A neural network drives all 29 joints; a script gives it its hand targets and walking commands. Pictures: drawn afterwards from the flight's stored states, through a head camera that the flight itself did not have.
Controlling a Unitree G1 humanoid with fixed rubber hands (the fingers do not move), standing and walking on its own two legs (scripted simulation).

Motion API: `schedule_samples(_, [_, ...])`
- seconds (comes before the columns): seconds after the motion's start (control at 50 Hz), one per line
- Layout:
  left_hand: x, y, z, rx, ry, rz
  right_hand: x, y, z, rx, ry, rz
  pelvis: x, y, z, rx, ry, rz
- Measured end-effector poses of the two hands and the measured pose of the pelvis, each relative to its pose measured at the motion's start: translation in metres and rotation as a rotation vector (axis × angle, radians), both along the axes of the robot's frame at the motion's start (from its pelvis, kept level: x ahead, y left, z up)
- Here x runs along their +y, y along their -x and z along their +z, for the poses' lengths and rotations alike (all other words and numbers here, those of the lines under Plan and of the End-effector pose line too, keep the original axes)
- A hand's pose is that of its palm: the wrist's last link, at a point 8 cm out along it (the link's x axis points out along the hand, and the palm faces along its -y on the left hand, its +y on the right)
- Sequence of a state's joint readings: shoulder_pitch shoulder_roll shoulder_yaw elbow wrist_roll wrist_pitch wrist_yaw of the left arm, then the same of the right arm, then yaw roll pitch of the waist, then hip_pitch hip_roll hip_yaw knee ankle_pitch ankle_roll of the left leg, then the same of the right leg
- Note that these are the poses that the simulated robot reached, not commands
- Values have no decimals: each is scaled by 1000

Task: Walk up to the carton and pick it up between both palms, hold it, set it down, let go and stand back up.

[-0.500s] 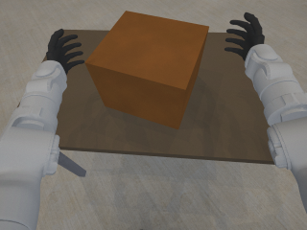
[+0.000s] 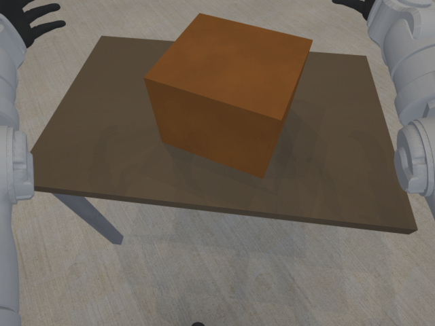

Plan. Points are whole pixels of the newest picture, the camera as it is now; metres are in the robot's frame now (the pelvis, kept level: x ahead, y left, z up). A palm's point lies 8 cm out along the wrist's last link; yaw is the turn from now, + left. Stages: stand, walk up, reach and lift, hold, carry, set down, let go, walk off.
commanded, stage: set down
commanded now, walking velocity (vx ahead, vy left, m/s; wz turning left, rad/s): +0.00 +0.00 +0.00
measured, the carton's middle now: (231, 95) +0.63 +0.02 -0.01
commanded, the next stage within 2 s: let go in 1.50 s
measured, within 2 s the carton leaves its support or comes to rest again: neither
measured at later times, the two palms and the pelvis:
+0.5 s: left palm (67, 52) +0.47 +0.28 +0.21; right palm (376, 25) +0.51 -0.18 +0.25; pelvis +0.01 +0.00 +0.00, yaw +0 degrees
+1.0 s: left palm (79, 89) +0.47 +0.28 +0.15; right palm (361, 78) +0.50 -0.20 +0.16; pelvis +0.01 -0.01 +0.00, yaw +1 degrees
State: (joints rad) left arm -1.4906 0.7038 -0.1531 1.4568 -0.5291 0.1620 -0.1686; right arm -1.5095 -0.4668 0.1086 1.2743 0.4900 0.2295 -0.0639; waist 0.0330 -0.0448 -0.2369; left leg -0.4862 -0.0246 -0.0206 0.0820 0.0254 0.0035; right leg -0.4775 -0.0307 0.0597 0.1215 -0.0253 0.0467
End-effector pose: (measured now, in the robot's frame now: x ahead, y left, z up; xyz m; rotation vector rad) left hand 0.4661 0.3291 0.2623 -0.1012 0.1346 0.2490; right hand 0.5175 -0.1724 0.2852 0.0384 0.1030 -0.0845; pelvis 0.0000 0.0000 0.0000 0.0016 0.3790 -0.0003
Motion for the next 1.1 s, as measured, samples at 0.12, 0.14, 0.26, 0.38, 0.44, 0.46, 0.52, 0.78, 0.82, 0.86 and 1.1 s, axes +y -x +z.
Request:
schedule_samples(0.12, [3, 8, 6, -8, -18, -12, 16, 4, 4, 7, -5, 40, 4, 1, 1, -12, 0, 9])
schedule_samples(0.14, [3, 9, 6, -3, -22, -15, 18, 5, 3, 11, -4, 41, 4, 1, 1, -15, 1, 11])
schedule_samples(0.26, [-7, 8, -9, 37, -42, -35, 17, 7, -5, 29, 3, 36, 4, -3, 2, -39, 1, 9])
schedule_samples(0.38, [-32, -1, -22, 50, -52, -75, 8, 8, -12, 24, 7, 23, 2, -7, 3, -48, 0, 9])
schedule_samples(0.44, [-44, -5, -32, 61, -54, -92, 1, 9, -21, 43, 8, 14, -1, -8, 3, -55, 0, 5])
schedule_samples(0.46, [-48, -6, -37, 69, -56, -95, -2, 9, -26, 51, 9, 10, -2, -9, 3, -56, 0, 3])
schedule_samples(0.52, [-55, -7, -55, 105, -58, -98, -11, 9, -44, 79, 15, -4, -5, -9, 3, -60, 0, -2])
schedule_samples(0.78, [-56, 3, -124, 165, -38, -67, -38, 19, -131, 164, 40, -10, -14, -8, 2, -21, 1, 0])
schedule_samples(0.82, [-56, 3, -127, 156, -35, -72, -35, 20, -135, 154, 43, 0, -15, -8, 1, -11, 1, 3])
schedule_samples(0.86, [-55, 2, -127, 136, -31, -74, -31, 21, -136, 142, 43, 8, -15, -8, 1, -3, 1, 6])
schedule_samples(1.1, [-31, 1, -109, 98, -36, -49, -22, 17, -117, 105, 22, -1, -9, -9, 1, -19, 0, 12])
